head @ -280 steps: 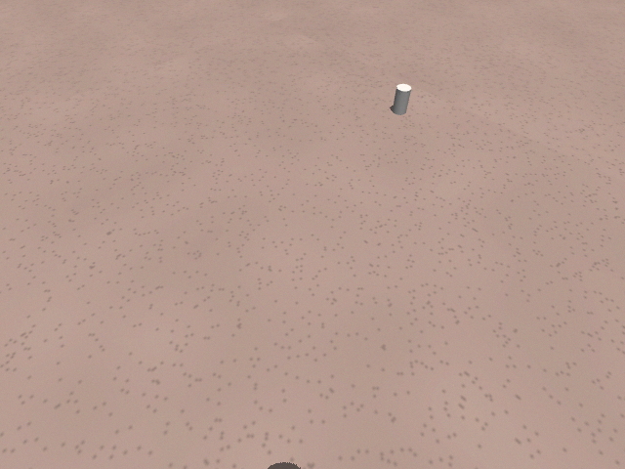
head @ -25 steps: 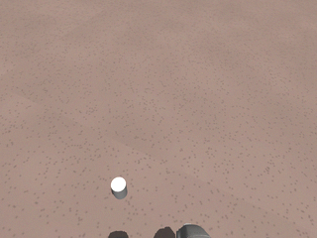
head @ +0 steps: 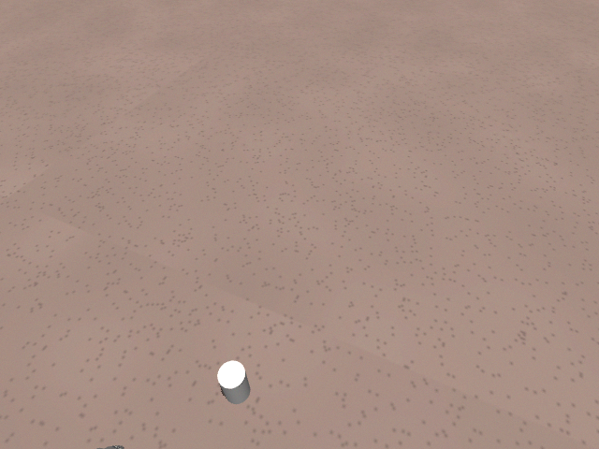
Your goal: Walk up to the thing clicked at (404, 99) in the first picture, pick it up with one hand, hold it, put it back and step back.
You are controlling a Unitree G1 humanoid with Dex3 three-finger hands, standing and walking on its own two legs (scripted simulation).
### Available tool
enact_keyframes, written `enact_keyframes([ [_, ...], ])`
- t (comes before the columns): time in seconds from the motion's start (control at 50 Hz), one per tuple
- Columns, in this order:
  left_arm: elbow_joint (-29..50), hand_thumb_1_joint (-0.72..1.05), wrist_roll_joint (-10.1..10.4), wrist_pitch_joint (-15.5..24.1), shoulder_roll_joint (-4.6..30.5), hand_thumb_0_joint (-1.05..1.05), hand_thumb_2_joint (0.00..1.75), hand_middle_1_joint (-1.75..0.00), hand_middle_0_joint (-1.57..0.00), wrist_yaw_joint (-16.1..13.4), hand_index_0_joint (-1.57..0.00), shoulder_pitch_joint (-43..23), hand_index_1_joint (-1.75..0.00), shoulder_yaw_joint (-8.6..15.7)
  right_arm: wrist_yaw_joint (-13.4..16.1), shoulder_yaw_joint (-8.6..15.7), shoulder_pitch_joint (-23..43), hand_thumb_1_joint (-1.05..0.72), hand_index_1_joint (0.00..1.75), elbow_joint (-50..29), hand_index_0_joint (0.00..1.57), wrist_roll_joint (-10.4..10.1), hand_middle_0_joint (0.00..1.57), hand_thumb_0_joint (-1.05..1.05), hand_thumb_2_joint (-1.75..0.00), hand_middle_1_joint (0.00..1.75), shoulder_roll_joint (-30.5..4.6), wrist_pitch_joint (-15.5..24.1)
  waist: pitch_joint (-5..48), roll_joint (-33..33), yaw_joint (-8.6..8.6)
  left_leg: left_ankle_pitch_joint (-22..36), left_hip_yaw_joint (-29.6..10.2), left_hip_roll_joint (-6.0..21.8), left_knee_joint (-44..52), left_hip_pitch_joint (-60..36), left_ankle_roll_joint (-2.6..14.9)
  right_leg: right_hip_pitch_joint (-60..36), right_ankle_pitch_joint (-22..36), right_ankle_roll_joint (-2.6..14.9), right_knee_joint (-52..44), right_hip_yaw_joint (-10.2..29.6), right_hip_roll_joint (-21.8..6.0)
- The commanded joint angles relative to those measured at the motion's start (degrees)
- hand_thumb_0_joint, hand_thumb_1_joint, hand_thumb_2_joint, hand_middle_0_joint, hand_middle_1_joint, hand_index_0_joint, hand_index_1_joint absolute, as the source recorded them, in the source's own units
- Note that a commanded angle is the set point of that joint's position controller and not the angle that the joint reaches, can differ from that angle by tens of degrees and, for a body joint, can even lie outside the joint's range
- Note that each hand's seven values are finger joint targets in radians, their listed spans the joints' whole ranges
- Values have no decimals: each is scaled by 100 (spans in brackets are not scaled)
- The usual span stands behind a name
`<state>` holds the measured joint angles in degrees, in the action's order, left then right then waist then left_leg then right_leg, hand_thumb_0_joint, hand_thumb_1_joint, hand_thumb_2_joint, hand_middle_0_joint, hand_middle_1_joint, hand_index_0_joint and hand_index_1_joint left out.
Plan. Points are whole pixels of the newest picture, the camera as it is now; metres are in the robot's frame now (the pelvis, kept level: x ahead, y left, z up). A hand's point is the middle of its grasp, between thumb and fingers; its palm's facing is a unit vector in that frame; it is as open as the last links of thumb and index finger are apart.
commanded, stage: walk up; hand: left
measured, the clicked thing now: (234, 383) +0.44 +0.21 -0.70
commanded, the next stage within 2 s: stand in 1.22 s
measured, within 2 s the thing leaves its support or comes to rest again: neither
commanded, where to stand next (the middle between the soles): +0.09 -0.01 m, yaw +0 degrees
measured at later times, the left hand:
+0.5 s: hand out of the picture +0.09 +0.26 -0.14, palm faces +0.03 -0.94 -0.33, open 7.4 cm
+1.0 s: hand out of the picture +0.11 +0.26 -0.15, palm faces +0.01 -0.95 -0.32, open 7.4 cm
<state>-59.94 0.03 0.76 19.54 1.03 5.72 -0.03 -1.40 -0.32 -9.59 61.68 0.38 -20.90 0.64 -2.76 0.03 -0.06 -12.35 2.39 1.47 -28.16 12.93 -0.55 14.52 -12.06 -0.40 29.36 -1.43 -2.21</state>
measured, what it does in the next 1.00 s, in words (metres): stands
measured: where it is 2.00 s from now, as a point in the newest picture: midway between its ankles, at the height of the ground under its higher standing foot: outside the picture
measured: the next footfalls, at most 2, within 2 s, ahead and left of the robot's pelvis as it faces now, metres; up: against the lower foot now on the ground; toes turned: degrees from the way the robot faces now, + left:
none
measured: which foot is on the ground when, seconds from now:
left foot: down 0.00-1.00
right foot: down 0.00-1.00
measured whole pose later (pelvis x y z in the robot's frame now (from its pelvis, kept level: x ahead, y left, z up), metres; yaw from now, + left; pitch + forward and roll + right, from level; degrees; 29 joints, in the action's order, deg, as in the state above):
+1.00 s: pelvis +0.03 +0.01 +0.01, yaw +1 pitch -2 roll +0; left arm -67.0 -0.3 0.4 19.2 0.6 4.9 0.6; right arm -0.5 0.5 -5.3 66.8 0.4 -20.2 0.4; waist -2.4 0.1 0.3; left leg -10.1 1.9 1.0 -18.6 6.3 -0.3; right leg 6.8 -9.1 -1.5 18.1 -2.3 -2.4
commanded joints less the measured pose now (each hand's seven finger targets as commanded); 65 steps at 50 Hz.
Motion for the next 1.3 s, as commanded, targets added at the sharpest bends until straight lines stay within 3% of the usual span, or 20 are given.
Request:
enact_keyframes([
  [0.0, 154, 90, -3, 120, 1298, 0, 90, -30, -20, -70, -20, -263, -30, 297, 98, 229, 364, -90, 30, -137, 20, 36, 20, 0, -90, 30, -1270, 226, 200, 112, 103, -753, -855, 589, 1094, 298, 244, -378, -715, 288, -990, 747, -467],
  [0.08, -25, 90, 19, 120, 1250, 0, 90, -30, -20, -60, -20, -327, -30, 266, 131, 195, 484, -90, 30, -33, 20, 20, 20, 0, -90, 30, -1233, 277, 431, 236, 124, 35, -814, 655, 1187, 109, 227, -774, 267, 237, -927, 587, -476],
  [0.14, -117, 90, 32, 111, 1236, 0, 90, -30, -20, -66, -20, -389, -30, 240, 153, 200, 513, -90, 30, 38, 20, 4, 20, 0, -90, 30, -1239, 262, 451, 219, 88, 414, -742, 656, 1151, -71, 214, -799, 561, 192, -1029, 548, -504],
  [0.28, -302, 90, 9, 83, 1215, 0, 90, -30, -20, -70, -20, -474, -30, 210, 168, 244, 595, -90, 30, 140, 20, 5, 20, 0, -90, 30, -1259, 211, 453, 142, 16, 354, -697, 662, 1226, -278, 219, -776, 486, 162, -1197, 497, -521],
  [0.36, -397, 90, 7, 97, 1208, 0, 90, -30, -20, -79, -20, -439, -30, 209, 171, 250, 647, -90, 30, 155, 20, -23, 20, 0, -90, 30, -1226, 195, 518, -8, 7, 781, -638, 649, 1141, -534, 207, -778, 768, 125, -1264, 489, -555],
  [0.48, -446, 90, -26, 104, 1205, 0, 90, -30, -20, -99, -20, -455, -30, 210, 162, 275, 757, -90, 30, 168, 20, -15, 20, 0, -90, 30, -1216, 149, 412, -113, -16, 617, -628, 635, 1180, -659, 205, -633, 560, 114, -1421, 473, -560],
  [0.76, -403, 90, -51, 99, 1192, 0, 90, -30, -20, -116, -20, -408, -30, 249, 156, 261, 855, -90, 30, 171, 20, 6, 20, 0, -90, 30, -1122, 133, 380, -2, 24, 570, -613, 592, 1331, -530, 146, -816, 696, 66, -1436, 455, -554],
  [1.1, -340, 90, -51, 67, 1161, 0, 90, -30, -20, -131, -20, -362, -30, 269, 175, 283, 744, -90, 30, 99, 20, 3, 20, 0, -90, 30, -1125, 140, 518, -6, 31, 1069, -589, 640, 1276, -695, 171, -983, 1054, 71, -1332, 387, -554],
  [1.18, -305, 90, -66, 74, 1166, 0, 90, -30, -20, -132, -20, -390, -30, 272, 170, 279, 733, -90, 30, 69, 20, 7, 20, 0, -90, 30, -1122, 127, 418, -38, 19, 868, -567, 609, 1279, -608, 177, -945, 944, 70, -1393, 409, -549],
  [1.24, -286, 90, -66, 88, 1188, 0, 90, -30, -20, -150, -20, -374, -30, 251, 202, 281, 728, -90, 30, 82, 20, 20, 20, 0, -90, 30, -1161, 133, 525, 49, 2, 1482, -599, 708, 1261, -697, 128, -1070, 1339, 83, -1307, 407, -640],
  [1.28, -284, 90, -60, 82, 1203, 0, 90, -30, -20, -149, -20, -363, -30, 243, 197, 271, 749, -90, 30, 94, 20, 19, 20, 0, -90, 30, -1132, 136, 519, 46, 7, 1370, -613, 689, 1325, -688, 99, -1080, 1170, 78, -1332, 379, -615],
])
